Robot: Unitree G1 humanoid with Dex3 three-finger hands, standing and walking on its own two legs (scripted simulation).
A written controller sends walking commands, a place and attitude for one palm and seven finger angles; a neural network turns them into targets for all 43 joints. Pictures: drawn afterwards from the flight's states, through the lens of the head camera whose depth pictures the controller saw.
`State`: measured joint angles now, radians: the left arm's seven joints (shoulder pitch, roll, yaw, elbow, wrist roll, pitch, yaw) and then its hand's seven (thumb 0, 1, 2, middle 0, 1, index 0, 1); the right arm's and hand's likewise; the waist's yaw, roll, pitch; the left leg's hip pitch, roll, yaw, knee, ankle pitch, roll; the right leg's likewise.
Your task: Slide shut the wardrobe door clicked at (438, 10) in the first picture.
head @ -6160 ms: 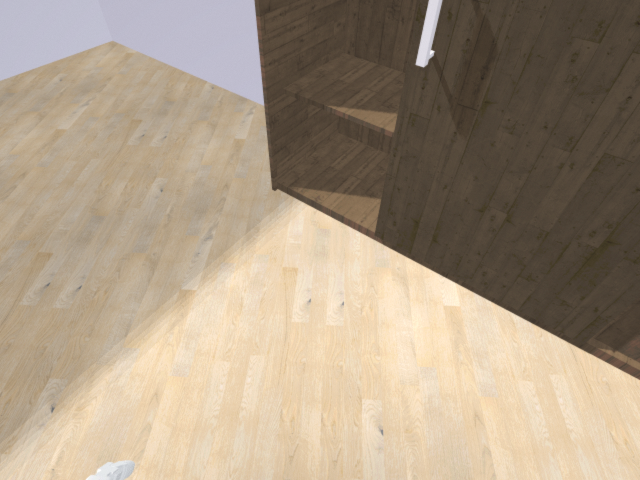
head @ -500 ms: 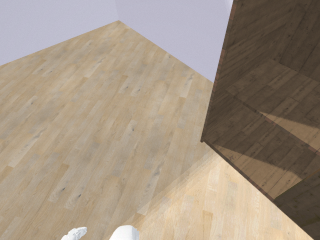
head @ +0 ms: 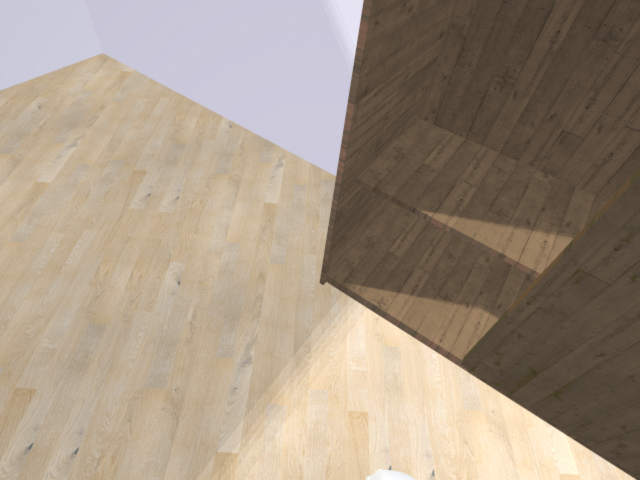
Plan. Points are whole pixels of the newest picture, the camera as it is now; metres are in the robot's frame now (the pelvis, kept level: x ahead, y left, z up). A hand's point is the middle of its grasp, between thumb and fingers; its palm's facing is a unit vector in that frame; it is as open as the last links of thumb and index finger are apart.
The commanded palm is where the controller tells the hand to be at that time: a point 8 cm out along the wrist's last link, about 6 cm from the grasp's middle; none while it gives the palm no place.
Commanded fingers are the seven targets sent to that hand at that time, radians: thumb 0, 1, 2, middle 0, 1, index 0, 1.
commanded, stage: turn to face it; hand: right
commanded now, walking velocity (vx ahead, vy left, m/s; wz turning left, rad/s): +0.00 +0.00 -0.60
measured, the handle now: out of the picture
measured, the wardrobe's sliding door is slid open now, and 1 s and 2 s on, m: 0.54 0.54 0.54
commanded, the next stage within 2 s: take the last steps up to it in 0.78 s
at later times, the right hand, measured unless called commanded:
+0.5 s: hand out of the picture +0.00 -0.30 -0.16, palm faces +0.31 +0.92 -0.25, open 7.4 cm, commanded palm none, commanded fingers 0.00 -0.90 -0.90 0.20 0.30 0.20 0.30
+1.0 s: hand out of the picture -0.05 -0.19 -0.14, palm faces +0.49 +0.83 -0.27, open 7.4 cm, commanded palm none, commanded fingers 0.00 -0.90 -0.90 0.20 0.30 0.20 0.30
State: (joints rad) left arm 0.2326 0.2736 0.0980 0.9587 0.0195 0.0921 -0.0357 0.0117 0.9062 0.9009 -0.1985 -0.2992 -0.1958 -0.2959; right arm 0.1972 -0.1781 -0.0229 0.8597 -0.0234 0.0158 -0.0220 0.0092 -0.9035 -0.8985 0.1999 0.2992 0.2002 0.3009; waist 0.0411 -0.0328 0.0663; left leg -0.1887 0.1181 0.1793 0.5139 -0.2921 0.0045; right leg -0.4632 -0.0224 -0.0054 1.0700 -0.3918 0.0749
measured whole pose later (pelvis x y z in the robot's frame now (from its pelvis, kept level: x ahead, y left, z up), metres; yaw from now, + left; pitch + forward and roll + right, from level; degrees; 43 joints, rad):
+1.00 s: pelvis -0.02 +0.00 +0.00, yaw -28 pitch -2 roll -2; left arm 0.27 0.25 0.09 1.02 0.03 0.07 -0.02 0.01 0.91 0.90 -0.20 -0.30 -0.20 -0.30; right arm 0.27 -0.14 -0.03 0.94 -0.02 0.00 -0.02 0.01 -0.90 -0.90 0.20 0.30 0.20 0.30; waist 0.02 -0.06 0.02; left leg -0.16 0.04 0.11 0.45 -0.26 0.05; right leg -0.45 0.00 0.06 1.10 -0.32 0.04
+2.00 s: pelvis +0.19 -0.15 -0.01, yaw -28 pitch -1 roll +0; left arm 0.37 0.13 0.04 1.14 0.01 -0.01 0.02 0.01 0.91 0.90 -0.20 -0.30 -0.20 -0.30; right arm 0.14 -0.14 -0.04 1.02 -0.01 -0.05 -0.02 0.00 -0.91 -0.90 0.20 0.30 0.20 0.30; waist 0.05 -0.03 0.08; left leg -0.31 -0.01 0.14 0.54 -0.21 0.07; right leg -0.36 -0.06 -0.03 1.18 -0.43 -0.02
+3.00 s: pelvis +0.18 -0.12 +0.00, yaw -28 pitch -2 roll +0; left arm 0.37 0.17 0.03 1.17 0.01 0.03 0.03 0.01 0.91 0.90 -0.20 -0.30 -0.20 -0.30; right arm 0.31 -0.11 0.00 1.13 -0.01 0.01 -0.03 0.01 -0.92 -0.90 0.20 0.30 0.20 0.30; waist 0.05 -0.05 -0.01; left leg -0.08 -0.04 0.05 0.44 -0.33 0.05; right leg -0.23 -0.06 0.03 0.43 -0.17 0.04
